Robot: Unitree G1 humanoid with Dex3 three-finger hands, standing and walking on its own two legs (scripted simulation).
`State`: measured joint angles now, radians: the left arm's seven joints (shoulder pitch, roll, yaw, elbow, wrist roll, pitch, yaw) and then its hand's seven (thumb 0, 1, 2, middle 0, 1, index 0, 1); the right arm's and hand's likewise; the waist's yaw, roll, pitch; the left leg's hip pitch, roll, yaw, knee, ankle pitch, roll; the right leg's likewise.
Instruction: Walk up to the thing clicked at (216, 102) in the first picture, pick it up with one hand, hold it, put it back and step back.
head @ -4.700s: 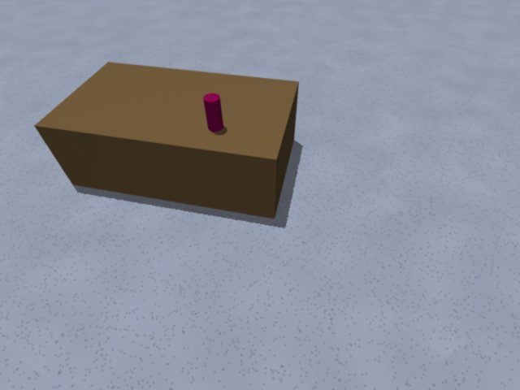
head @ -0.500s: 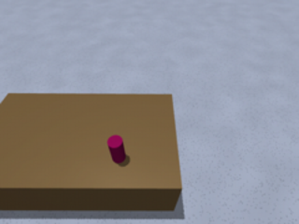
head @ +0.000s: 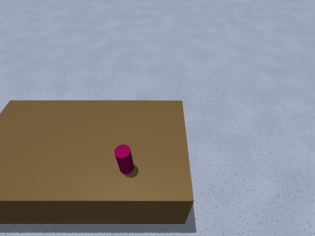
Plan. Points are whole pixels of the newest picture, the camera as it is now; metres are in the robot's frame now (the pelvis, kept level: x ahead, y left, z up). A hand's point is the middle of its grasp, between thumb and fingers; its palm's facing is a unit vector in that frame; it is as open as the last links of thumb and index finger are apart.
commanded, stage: stand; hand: left
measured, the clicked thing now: (124, 159) +0.51 +0.18 -0.32
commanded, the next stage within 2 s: none
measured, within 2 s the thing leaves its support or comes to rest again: neither
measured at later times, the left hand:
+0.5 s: hand out of the picture +0.09 +0.26 -0.15, palm faces -0.01 -0.94 -0.35, open 7.4 cm
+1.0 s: hand out of the picture +0.09 +0.26 -0.15, palm faces +0.00 -0.94 -0.34, open 7.4 cm
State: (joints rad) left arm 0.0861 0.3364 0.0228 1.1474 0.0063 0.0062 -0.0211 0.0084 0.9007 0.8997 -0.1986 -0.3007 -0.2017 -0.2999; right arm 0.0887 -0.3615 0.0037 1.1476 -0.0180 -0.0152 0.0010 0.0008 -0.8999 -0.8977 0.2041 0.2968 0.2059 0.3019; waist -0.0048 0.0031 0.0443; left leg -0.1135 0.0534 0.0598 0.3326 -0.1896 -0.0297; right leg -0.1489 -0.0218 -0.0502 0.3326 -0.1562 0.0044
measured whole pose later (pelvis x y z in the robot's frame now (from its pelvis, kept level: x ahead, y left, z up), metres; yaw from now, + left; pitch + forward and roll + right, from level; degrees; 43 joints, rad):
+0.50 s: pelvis +0.01 +0.00 +0.00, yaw +1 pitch -1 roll +0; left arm 0.09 0.34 0.00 1.15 0.00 -0.01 0.00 0.01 0.90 0.90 -0.20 -0.30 -0.20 -0.30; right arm 0.10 -0.35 0.00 1.15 -0.02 0.00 0.01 0.00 -0.90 -0.90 0.20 0.30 0.21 0.30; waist -0.01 0.01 0.04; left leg -0.10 0.05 0.05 0.31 -0.19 -0.03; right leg -0.13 -0.03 -0.06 0.31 -0.16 0.01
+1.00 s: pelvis +0.02 +0.00 +0.00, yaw +1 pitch -1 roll +0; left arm 0.09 0.34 0.00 1.15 0.01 -0.01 0.00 0.01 0.90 0.90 -0.20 -0.30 -0.20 -0.30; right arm 0.09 -0.35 0.01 1.14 -0.02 -0.01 0.01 0.00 -0.90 -0.90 0.20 0.30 0.21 0.30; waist 0.00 0.01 0.04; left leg -0.08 0.04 0.05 0.30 -0.20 -0.02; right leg -0.11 -0.03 -0.06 0.30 -0.17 0.01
